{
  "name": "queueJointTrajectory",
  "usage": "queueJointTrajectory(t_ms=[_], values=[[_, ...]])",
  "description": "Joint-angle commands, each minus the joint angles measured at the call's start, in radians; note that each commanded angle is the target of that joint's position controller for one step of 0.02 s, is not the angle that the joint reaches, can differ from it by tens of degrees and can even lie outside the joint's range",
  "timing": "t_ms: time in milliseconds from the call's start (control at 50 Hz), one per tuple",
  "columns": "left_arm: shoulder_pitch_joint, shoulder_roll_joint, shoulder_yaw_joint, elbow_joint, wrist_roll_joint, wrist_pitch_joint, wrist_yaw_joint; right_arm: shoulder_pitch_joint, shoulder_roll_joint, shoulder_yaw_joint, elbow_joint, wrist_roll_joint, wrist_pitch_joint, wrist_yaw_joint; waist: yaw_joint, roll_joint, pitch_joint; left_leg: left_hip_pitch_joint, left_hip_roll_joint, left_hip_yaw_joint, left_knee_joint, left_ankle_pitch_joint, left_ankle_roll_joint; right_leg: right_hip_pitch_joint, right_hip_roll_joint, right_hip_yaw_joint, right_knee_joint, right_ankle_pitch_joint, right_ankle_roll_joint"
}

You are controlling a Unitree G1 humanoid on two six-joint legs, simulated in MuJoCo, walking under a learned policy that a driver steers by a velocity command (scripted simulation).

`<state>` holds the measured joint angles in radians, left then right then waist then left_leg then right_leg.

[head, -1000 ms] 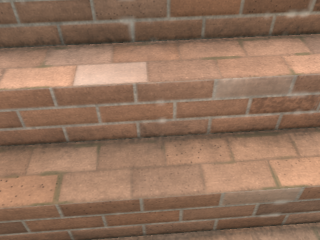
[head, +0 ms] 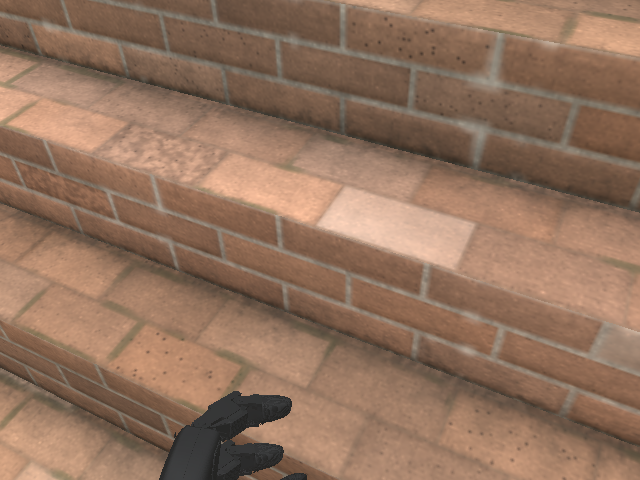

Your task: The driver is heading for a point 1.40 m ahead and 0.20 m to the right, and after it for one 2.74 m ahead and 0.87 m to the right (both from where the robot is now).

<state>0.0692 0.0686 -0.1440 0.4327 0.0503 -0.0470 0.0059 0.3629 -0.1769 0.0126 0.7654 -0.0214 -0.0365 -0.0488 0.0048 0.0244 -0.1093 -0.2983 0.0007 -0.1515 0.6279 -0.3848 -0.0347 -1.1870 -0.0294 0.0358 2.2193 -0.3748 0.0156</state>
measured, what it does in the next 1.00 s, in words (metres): climbs: right foot 0.22 m higher, then left foot 0.22 m lower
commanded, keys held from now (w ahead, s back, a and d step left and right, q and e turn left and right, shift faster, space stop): w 0.24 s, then w+e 0.76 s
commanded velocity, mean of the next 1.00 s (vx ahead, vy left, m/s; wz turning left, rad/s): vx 0.50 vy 0.00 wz -0.21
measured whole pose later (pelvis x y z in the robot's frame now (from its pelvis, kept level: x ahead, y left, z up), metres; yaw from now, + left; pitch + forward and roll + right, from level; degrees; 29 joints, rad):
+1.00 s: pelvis -0.02 -0.03 +0.04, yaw -8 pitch +0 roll -5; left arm 0.40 0.20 -0.01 0.56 -0.05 0.02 0.11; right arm -0.09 -0.22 0.06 0.41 -0.11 0.01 0.02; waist 0.08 0.05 -0.04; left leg -0.24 0.04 0.07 0.44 0.05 0.11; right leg -1.07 0.30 0.07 1.99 -0.59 0.06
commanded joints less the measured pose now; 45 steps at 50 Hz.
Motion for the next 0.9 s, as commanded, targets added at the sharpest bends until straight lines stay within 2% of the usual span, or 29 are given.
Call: queueJointTrajectory(t_ms=[20,40,60,80,100,120,140,160,200,240,320,420,440,500,520,560,580,600,640,680,700,720,760,780,800,820,840,860,900], values=[[-0.026,0.114,0.05,-0.101,0.03,-0.009,0.004,-0.175,-0.237,-0.063,-0.103,0.015,0.021,-0.018,0.144,0.025,-0.113,-0.168,0.104,-0.047,-0.158,0.843,0.158,0.578,0.018,-0.144,-0.752,-0.076,-0.058],[0.067,0.134,0.075,-0.105,0.024,-0.008,0.014,-0.064,-0.322,-0.086,-0.072,0.046,0.014,-0.022,0.16,0.15,-0.213,-0.042,0.177,-0.151,-0.09,1.228,0.179,0.693,0.06,-0.023,-0.88,-0.558,-0.11],[0.085,0.158,0.085,-0.074,0.022,-0.024,0.015,0.082,-0.219,-0.074,-0.049,0.054,0.013,-0.006,0.103,-0.068,-0.283,-0.209,0.035,-0.049,0.199,1.454,0.087,0.992,-0.006,0.168,-1.073,-0.589,-0.194],[0.277,0.178,0.108,0.034,0.012,-0.008,0.024,-0.033,-0.176,-0.053,-0.063,0.054,-0.001,0.009,0.188,-0.354,-0.357,-0.356,-0.062,-0.082,0.54,0.749,0.063,1.139,-0.079,0.41,-1.277,-0.374,-0.28],[0.433,0.186,0.121,0.127,0.023,0.016,0.029,-0.178,-0.124,-0.035,-0.093,0.041,-0.039,0.047,0.187,-0.448,-0.268,-0.35,-0.088,-0.13,0.856,0.288,0.029,1.074,-0.064,0.448,-1.362,0.02,-0.242],[0.412,0.215,0.129,0.133,0.058,0.03,0.023,-0.221,-0.04,-0.022,-0.159,0.065,-0.051,0.08,0.116,-0.453,-0.256,-0.429,-0.155,-0.161,1.09,0.22,0.022,0.923,-0.14,0.599,-1.485,-0.051,-0.24],[0.305,0.183,0.135,0.109,0.035,0.037,0.015,-0.265,-0.049,-0.018,-0.199,0.058,-0.047,0.092,0.084,-0.239,-0.064,-0.465,-0.164,-0.131,1.171,0.225,0.032,0.719,-0.156,0.584,-1.512,-0.209,-0.246],[0.204,0.13,0.129,0.108,0.016,0.03,0.02,-0.28,-0.064,-0.02,-0.211,0.032,-0.014,0.085,0.045,-0.131,0.076,-0.527,-0.132,-0.103,1.151,0.253,0.036,0.578,-0.158,0.477,-1.464,-0.289,-0.209],[0.054,0.078,0.117,0.132,-0.015,0.002,0.022,-0.151,-0.102,-0.028,-0.178,0.004,0.041,0.067,-0.074,-0.065,0.2,-0.46,-0.11,-0.001,1.212,0.285,0.019,0.375,-0.126,0.317,-1.4,-0.285,-0.174],[0.036,0.071,0.111,0.147,-0.014,-0.023,0.027,-0.069,-0.115,-0.034,-0.156,0.006,0.055,0.052,-0.114,-0.018,0.175,-0.415,-0.119,0.054,1.324,0.371,0.027,0.319,-0.125,0.265,-1.369,-0.249,-0.189],[0.14,0.137,0.125,0.144,0.0,-0.032,0.038,-0.118,-0.117,-0.028,-0.197,0.013,0.036,0.047,-0.084,-0.044,0.099,-0.44,-0.05,0.117,1.14,0.375,0.025,0.477,-0.09,0.261,-1.348,-0.181,-0.217],[0.101,0.158,0.125,0.083,-0.01,-0.009,0.069,-0.136,-0.114,-0.021,-0.219,0.014,0.067,0.034,-0.04,-0.122,0.025,-0.141,0.014,0.204,0.321,0.227,0.039,0.444,-0.058,0.233,-1.264,0.012,-0.185],[0.059,0.15,0.122,0.058,-0.016,-0.006,0.075,-0.094,-0.096,-0.017,-0.192,-0.012,0.068,0.033,-0.048,-0.14,0.015,-0.04,0.023,0.226,0.148,0.358,0.08,0.421,-0.05,0.235,-1.206,0.006,-0.177],[0.128,0.105,0.103,0.003,-0.049,0.014,0.063,-0.075,0.001,0.011,-0.076,-0.037,0.066,0.056,0.034,0.031,0.084,0.061,0.059,0.348,-0.483,0.656,0.177,0.499,0.057,0.115,-0.868,-0.172,-0.151],[0.112,0.062,0.083,-0.017,-0.035,0.014,0.033,-0.135,-0.018,0.012,-0.079,-0.064,0.041,0.067,0.066,0.106,0.092,-0.003,0.099,0.342,-0.492,0.835,0.199,0.554,0.146,0.01,-0.65,-0.206,-0.131],[0.148,0.049,0.079,-0.049,-0.039,-0.003,0.01,-0.289,-0.111,0.008,-0.081,-0.052,0.022,0.066,0.2,0.094,0.063,0.065,0.153,0.337,-0.502,1.506,0.125,0.548,0.146,-0.001,-0.594,-0.2,-0.117],[0.275,0.065,0.08,0.011,-0.036,-0.029,-0.002,-0.271,-0.321,-0.067,-0.078,-0.037,0.019,0.048,0.221,0.156,-0.061,0.303,0.226,0.292,-0.156,1.888,0.16,0.445,0.129,-0.077,-0.695,-0.401,-0.085],[0.395,0.127,0.085,0.103,-0.03,-0.04,-0.014,-0.261,-0.35,-0.083,-0.101,0.0,0.03,0.029,0.194,0.063,-0.182,0.416,0.25,0.292,-0.124,1.927,0.195,0.429,0.144,-0.089,-0.751,-0.377,-0.089],[0.311,0.177,0.104,0.158,-0.041,-0.019,-0.013,-0.262,-0.367,-0.094,-0.128,0.005,0.046,0.017,0.164,-0.067,-0.231,0.372,0.264,0.292,-0.197,1.541,0.229,0.51,0.173,-0.16,-0.8,-0.321,-0.105],[0.207,0.236,0.133,0.16,-0.046,0.031,0.012,-0.323,-0.322,-0.078,-0.174,-0.018,0.053,0.002,0.149,-0.079,-0.116,0.222,0.205,0.364,-0.17,1.574,0.191,0.53,0.222,-0.152,-0.81,-0.277,-0.133],[0.257,0.213,0.129,0.153,-0.038,0.046,0.019,-0.344,-0.335,-0.072,-0.183,-0.012,0.047,0.008,0.196,0.043,-0.091,0.176,0.249,0.347,-0.172,1.593,0.218,0.595,0.211,-0.165,-0.858,-0.279,-0.131],[0.321,0.239,0.142,0.165,-0.027,0.055,0.026,-0.385,-0.324,-0.063,-0.209,-0.003,0.049,0.014,0.226,0.069,-0.08,0.164,0.235,0.357,-0.158,1.588,0.223,0.624,0.227,-0.156,-0.884,-0.236,-0.124],[0.395,0.267,0.165,0.207,-0.028,0.067,0.044,-0.448,-0.247,-0.034,-0.26,-0.026,0.059,0.031,0.237,0.03,-0.004,0.108,0.152,0.379,-0.082,1.264,0.226,0.63,0.249,-0.087,-1.013,-0.098,-0.127],[0.407,0.256,0.164,0.219,-0.017,0.068,0.049,-0.465,-0.184,-0.014,-0.287,-0.03,0.057,0.043,0.213,-0.06,0.039,0.06,0.087,0.366,0.052,0.843,0.222,0.607,0.216,0.057,-1.119,-0.035,-0.155],[0.354,0.263,0.157,0.193,0.001,0.054,0.054,-0.492,-0.13,0.001,-0.322,-0.021,0.044,0.055,0.16,-0.169,0.085,0.033,-0.018,0.282,0.381,0.316,0.179,0.475,0.121,0.379,-1.318,-0.07,-0.242],[0.303,0.225,0.129,0.173,0.015,0.022,0.051,-0.489,-0.105,0.005,-0.375,0.0,0.021,0.074,0.083,-0.167,0.073,-0.001,-0.054,0.087,0.679,0.136,0.14,0.386,0.097,0.629,-1.467,-0.171,-0.276],[0.26,0.209,0.121,0.154,0.002,-0.014,0.05,-0.445,-0.087,0.011,-0.411,0.001,0.008,0.085,0.025,-0.171,0.09,-0.036,-0.062,-0.067,0.842,0.019,0.105,0.272,0.076,0.722,-1.476,-0.209,-0.282],[0.147,0.171,0.119,0.12,-0.035,-0.022,0.05,-0.262,-0.063,0.026,-0.385,-0.021,-0.008,0.092,-0.092,-0.091,0.144,0.069,-0.027,-0.156,0.74,-0.063,0.114,0.042,0.102,0.687,-1.366,-0.182,-0.215],[-0.053,0.118,0.111,0.048,-0.07,0.031,0.076,0.028,-0.052,0.038,-0.274,-0.08,0.02,0.077,-0.225,-0.019,0.201,0.303,-0.059,0.166,-0.108,0.052,0.17,-0.099,0.262,0.195,-1.157,0.052,-0.011]])
Velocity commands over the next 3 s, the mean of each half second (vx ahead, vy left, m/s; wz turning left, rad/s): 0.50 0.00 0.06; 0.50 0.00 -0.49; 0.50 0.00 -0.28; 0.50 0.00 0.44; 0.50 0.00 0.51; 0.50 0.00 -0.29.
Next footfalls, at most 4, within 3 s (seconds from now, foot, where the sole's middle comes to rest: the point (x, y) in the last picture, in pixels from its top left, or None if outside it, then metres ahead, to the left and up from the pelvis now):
0.08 right None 0.09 -0.15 -0.54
0.54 left None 0.03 0.02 -0.76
1.62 right None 0.04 -0.38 -0.54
2.38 left None -0.01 0.05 -0.76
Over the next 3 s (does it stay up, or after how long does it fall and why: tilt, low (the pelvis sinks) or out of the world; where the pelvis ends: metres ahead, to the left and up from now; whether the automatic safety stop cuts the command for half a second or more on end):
stays up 0.09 -0.02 0.11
